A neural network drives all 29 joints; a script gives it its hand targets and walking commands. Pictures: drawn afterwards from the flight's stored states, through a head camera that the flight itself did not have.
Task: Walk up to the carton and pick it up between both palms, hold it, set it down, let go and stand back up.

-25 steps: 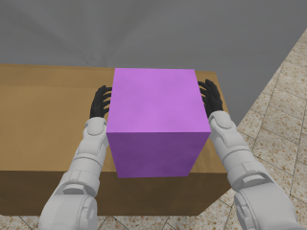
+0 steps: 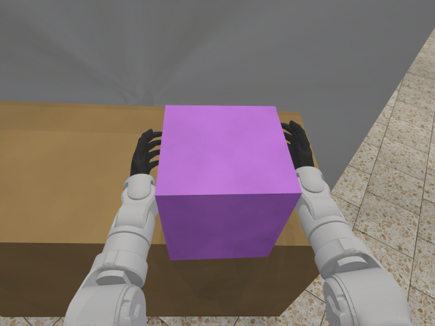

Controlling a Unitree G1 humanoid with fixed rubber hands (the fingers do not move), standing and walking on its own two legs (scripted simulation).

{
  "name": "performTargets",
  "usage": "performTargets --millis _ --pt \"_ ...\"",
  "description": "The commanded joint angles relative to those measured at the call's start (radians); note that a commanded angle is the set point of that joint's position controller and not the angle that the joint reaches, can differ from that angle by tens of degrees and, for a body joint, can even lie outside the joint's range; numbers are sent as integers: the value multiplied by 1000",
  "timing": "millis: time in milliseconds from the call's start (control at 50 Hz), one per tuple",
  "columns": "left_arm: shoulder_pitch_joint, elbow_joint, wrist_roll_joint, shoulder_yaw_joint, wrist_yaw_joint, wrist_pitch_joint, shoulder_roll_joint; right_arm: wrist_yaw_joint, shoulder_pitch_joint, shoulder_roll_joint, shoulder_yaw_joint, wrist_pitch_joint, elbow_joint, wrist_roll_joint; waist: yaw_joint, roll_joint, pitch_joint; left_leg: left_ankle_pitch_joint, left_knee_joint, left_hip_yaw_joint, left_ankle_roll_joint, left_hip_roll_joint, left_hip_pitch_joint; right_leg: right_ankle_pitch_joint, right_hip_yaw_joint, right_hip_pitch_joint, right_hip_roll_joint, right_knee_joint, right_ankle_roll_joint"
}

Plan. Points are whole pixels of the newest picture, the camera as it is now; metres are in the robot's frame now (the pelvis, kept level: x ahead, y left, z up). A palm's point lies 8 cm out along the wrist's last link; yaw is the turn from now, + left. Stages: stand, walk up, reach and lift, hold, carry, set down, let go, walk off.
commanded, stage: reach and lift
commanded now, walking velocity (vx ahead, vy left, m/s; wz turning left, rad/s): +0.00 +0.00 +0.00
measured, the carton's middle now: (220, 186) +0.39 +0.02 +0.04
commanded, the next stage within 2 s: none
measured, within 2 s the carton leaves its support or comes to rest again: neither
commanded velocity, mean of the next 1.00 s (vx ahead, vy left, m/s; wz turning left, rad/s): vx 0.00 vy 0.00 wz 0.00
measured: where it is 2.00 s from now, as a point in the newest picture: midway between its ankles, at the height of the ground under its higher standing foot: outside the picture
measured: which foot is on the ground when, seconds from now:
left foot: down 0.00-1.00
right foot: down 0.00-1.00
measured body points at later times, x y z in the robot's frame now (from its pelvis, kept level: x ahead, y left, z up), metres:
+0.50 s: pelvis -0.03 +0.00 +0.00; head -0.03 +0.01 +0.45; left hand +0.39 +0.17 +0.14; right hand +0.40 -0.14 +0.14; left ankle +0.00 +0.13 -0.75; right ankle +0.03 -0.13 -0.75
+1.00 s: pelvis -0.03 +0.00 +0.00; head -0.05 +0.01 +0.45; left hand +0.38 +0.18 +0.18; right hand +0.40 -0.13 +0.18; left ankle +0.00 +0.13 -0.75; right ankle +0.03 -0.12 -0.75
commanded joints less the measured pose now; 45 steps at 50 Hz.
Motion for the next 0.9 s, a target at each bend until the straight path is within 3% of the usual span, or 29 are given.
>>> performTargets --millis 0,220,360,480,660,880 --pt "-727 -298 -17 -460 -121 21 -643 183 -571 694 326 0 -200 2 114 127 -675 526 62 -68 -71 -72 310 224 -78 210 84 -54 -35" --pt "-881 -293 -15 -383 -145 148 -598 178 -758 676 246 67 -244 -3 104 84 -588 227 -12 -55 -28 -91 217 70 -79 263 60 -54 -18" --pt "-891 -234 -8 -315 -166 227 -575 177 -840 655 183 107 -260 -19 100 45 -557 109 -45 -45 3 -102 179 -23 -78 272 49 -63 -8" --pt "-860 -254 -9 -283 -194 285 -562 160 -855 653 190 142 -299 -1 88 25 -576 161 -37 -42 16 -116 187 33 -79 332 48 -55 9" --pt "-818 -421 -65 -403 -198 348 -621 122 -893 668 306 184 -487 106 48 50 -716 358 35 -76 -1 -132 268 246 -77 414 70 -30 21" --pt "-843 -466 -54 -390 -235 462 -581 101 -913 626 224 273 -501 96 -22 50 -619 240 6 -86 10 -145 249 143 -79 390 60 -52 27"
